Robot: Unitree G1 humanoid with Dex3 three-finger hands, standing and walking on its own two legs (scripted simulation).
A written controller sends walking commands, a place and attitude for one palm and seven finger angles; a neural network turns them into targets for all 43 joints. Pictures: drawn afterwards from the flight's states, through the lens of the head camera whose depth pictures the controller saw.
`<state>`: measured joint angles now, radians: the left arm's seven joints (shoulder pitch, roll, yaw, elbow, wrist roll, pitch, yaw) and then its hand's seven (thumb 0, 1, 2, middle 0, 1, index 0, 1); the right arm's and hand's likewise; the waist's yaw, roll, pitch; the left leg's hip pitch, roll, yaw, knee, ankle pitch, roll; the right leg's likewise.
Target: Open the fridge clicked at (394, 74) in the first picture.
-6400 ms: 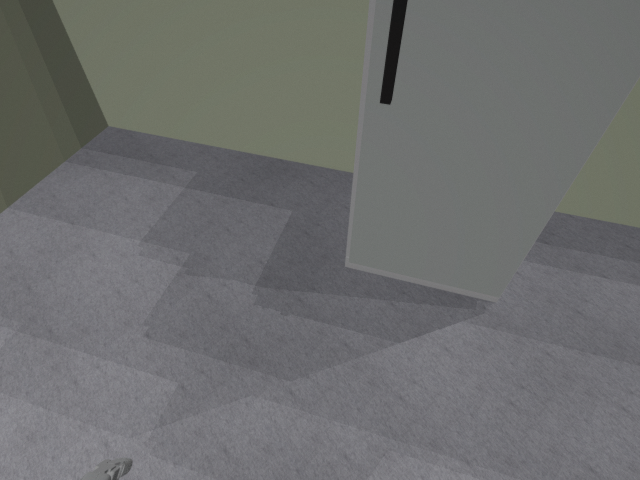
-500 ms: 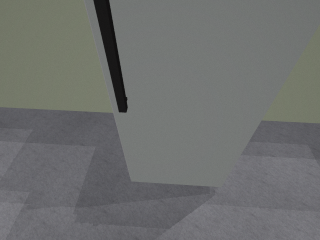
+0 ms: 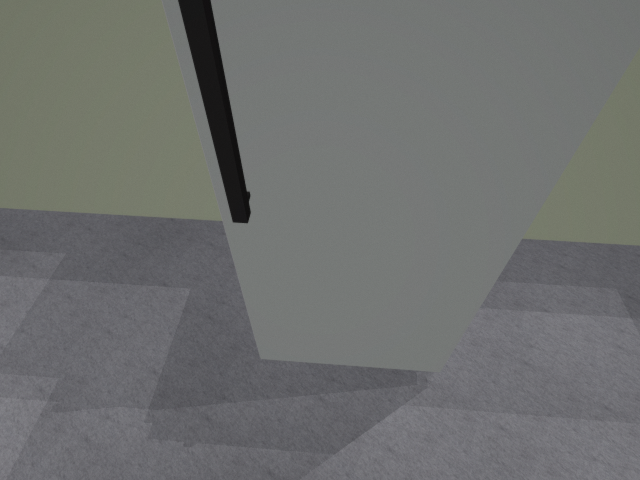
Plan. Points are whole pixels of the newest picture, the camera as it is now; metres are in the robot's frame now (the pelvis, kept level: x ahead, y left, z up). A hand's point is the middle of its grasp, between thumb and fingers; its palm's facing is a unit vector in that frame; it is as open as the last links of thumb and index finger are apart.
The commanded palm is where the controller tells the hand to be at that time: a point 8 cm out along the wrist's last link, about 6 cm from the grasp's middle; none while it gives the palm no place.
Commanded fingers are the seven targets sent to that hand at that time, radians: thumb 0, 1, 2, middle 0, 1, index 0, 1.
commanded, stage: raise the hand to about handle height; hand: left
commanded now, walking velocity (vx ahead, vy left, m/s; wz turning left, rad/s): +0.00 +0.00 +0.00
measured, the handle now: (219, 87) +0.52 +0.16 +0.23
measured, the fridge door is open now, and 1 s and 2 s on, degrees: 0 0 0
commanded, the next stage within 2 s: none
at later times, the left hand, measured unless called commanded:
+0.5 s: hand (154, 460) +0.15 +0.21 -0.03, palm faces +0.01 -1.00 -0.05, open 8.4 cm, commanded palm +0.12 +0.27 -0.01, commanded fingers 0.00 0.41 0.69 -0.23 -0.62 -0.23 -0.62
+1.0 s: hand (81, 394) +0.19 +0.27 +0.05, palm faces +0.11 -0.99 -0.07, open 11.4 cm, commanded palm +0.16 +0.31 +0.07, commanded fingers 0.00 -0.17 0.44 -0.28 -0.99 -0.28 -0.99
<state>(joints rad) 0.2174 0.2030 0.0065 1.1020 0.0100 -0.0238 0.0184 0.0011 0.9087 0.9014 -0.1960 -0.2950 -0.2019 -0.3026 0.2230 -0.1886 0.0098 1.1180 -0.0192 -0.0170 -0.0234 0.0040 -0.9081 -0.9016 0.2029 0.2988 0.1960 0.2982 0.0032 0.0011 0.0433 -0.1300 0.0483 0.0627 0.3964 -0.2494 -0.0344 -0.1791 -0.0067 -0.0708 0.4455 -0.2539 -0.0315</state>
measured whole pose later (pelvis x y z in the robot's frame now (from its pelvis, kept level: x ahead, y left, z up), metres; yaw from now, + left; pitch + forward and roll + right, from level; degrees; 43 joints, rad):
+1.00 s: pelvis -0.03 +0.03 -0.04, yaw +2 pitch +4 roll -1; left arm 0.32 0.33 0.32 -0.09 -0.34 -0.15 -0.28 0.00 0.05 0.54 -0.26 -0.84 -0.26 -0.85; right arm 0.28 -0.24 0.06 0.63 0.04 -0.33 -0.09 0.01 -0.90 -0.90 0.21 0.30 0.20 0.30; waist 0.01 0.01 -0.03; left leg -0.48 0.03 0.02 0.83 -0.42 0.01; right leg -0.47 -0.04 -0.09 0.79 -0.38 0.00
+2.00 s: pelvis -0.02 +0.01 -0.01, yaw +1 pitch -3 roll +0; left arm -0.09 0.45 0.45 0.08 -0.35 0.20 -0.40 -0.02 -0.50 0.30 -0.30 -1.20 -0.30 -1.20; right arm 0.20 -0.28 0.06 0.63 0.09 -0.20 -0.13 0.01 -0.90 -0.90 0.20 0.30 0.20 0.30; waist 0.05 0.03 0.00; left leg -0.17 0.05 0.04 0.51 -0.28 -0.02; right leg -0.18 -0.01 -0.09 0.50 -0.26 -0.02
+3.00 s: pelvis -0.01 +0.01 +0.00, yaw +1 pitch -1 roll +0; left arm -0.32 0.41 0.37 0.26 -0.26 0.19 -0.32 -0.02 -0.50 0.30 -0.30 -1.20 -0.30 -1.20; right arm 0.22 -0.27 0.05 0.66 0.08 -0.15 -0.13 0.01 -0.90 -0.90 0.21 0.30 0.20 0.30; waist 0.03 0.02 -0.01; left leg -0.18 0.04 0.04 0.49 -0.29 -0.01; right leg -0.19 -0.02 -0.08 0.48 -0.27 -0.01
